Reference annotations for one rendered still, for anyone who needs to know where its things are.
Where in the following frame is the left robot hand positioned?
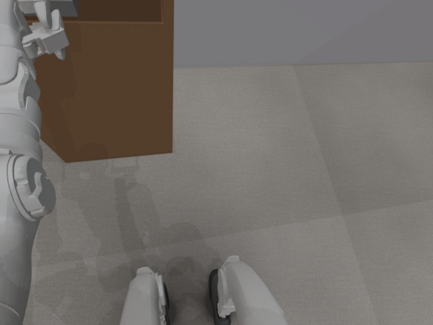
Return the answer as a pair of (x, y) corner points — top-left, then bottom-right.
(0, 0), (69, 64)

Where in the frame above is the left robot forearm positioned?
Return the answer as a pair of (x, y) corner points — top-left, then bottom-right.
(0, 46), (43, 165)

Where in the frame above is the robot right foot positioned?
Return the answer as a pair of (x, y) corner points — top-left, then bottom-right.
(209, 269), (231, 325)

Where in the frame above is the drawer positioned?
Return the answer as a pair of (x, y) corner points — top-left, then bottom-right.
(25, 0), (162, 22)

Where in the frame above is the left robot upper arm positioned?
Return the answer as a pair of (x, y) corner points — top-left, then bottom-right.
(0, 154), (56, 325)

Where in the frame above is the handle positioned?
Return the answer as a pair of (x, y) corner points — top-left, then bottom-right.
(22, 0), (78, 17)

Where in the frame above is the left robot thigh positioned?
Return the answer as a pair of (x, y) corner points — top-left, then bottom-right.
(120, 273), (166, 325)

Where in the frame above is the cabinet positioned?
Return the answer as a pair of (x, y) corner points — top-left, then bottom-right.
(27, 0), (174, 163)

